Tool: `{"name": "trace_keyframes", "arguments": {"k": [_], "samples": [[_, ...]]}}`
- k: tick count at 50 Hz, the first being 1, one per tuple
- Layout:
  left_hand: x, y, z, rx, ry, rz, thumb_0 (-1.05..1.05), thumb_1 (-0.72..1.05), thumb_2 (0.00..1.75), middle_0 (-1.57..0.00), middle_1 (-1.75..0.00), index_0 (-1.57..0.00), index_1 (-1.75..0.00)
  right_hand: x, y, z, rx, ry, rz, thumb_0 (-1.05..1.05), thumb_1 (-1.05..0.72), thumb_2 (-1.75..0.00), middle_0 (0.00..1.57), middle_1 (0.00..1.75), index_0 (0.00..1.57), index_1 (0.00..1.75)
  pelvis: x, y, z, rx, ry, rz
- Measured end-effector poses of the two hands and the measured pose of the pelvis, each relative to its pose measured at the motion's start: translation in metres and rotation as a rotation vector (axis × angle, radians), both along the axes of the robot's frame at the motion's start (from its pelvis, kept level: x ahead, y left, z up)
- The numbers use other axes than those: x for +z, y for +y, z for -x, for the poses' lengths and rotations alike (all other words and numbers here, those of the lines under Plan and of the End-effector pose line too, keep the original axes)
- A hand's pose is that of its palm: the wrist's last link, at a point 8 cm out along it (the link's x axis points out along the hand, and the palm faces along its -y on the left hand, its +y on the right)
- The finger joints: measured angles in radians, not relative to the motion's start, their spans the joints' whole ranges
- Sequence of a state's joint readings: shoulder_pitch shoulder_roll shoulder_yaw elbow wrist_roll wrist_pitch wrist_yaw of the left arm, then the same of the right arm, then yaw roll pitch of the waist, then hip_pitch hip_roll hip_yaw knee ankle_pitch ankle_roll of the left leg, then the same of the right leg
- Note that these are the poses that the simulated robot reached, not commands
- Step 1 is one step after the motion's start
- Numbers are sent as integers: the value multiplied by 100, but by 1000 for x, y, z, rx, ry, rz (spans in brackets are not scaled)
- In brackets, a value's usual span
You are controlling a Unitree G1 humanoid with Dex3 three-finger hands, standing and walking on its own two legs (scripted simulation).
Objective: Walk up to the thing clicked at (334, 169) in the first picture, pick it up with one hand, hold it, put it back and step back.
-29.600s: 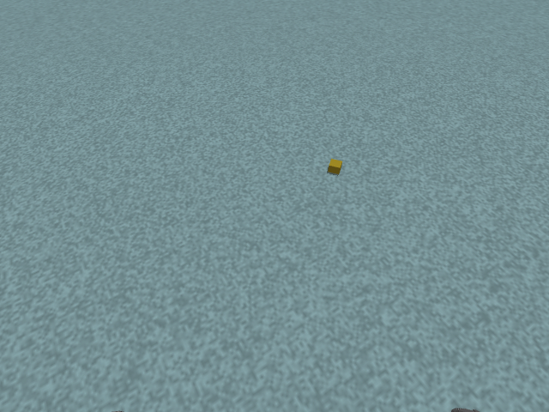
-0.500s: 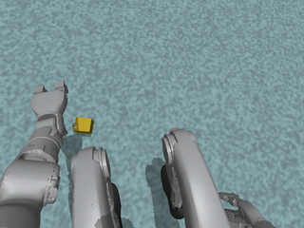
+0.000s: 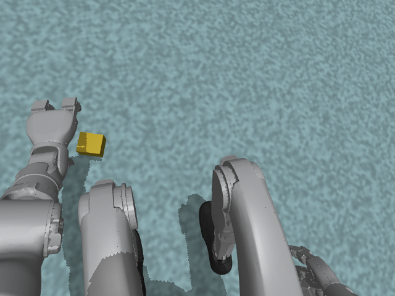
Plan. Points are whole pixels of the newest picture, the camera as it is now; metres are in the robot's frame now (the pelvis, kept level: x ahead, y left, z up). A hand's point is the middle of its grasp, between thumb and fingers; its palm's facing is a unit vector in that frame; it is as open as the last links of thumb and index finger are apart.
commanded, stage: home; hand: left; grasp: from above
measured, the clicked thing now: (91, 144) +0.46 +0.20 -0.31
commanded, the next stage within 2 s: none
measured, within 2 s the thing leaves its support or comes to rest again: neither
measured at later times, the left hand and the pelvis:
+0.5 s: hand (37, 158) +0.37 +0.21 -0.01, palm faces -0.38 -0.36 -0.85, open 9.3 cm; pelvis +0.01 +0.00 +0.12, yaw +1 degrees
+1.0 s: hand out of the picture +0.26 +0.19 +0.21, palm faces -0.05 -0.91 -0.42, open 7.4 cm; pelvis +0.04 +0.00 +0.30, yaw +4 degrees
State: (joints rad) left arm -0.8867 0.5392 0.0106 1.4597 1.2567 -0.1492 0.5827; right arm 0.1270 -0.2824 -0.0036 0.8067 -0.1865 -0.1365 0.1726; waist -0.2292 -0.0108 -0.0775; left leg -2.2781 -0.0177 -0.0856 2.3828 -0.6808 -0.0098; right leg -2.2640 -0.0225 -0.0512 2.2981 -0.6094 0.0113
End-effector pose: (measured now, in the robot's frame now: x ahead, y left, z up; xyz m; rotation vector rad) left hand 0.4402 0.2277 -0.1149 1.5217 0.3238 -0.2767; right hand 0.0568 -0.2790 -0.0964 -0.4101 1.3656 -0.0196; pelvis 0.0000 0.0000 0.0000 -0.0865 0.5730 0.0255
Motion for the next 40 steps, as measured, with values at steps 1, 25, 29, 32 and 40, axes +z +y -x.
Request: {"name": "trace_keyframes", "arguments": {"k": [1, 25, 29, 32, 40], "samples": [[3, 1, -6, 10, -16, -3, 0, -36, 89, -24, -86, -23, -87, -2, 4, 1, -9, 7, -12, 1, -91, -90, 20, 30, 20, 30, -1, 1, -2, 0, 6, 3], [164, 1, 70, 235, 55, 263, 0, 50, 86, -22, -41, -21, -42, 106, 12, -49, -148, -181, -48, 1, -90, -90, 20, 30, 20, 30, 123, 3, -5, 13, -3, -15], [196, 6, 101, 336, 69, 355, 0, 69, 87, -22, -35, -21, -36, 143, 11, -87, -118, -306, -37, 1, -90, -90, 20, 30, 20, 30, 153, 2, -6, 20, -33, -24], [220, 7, 120, 407, 80, 428, 0, 78, 88, -21, -33, -21, -34, 171, 15, -115, -94, -398, -41, 1, -91, -90, 20, 30, 20, 30, 174, 0, -8, 23, -59, -30], [282, 4, 161, 577, 103, 638, 1, 87, 89, -21, -30, -21, -31, 243, 39, -169, -59, -585, -90, 1, -91, -90, 20, 30, 20, 30, 230, -2, -18, 32, -126, -43]]}}
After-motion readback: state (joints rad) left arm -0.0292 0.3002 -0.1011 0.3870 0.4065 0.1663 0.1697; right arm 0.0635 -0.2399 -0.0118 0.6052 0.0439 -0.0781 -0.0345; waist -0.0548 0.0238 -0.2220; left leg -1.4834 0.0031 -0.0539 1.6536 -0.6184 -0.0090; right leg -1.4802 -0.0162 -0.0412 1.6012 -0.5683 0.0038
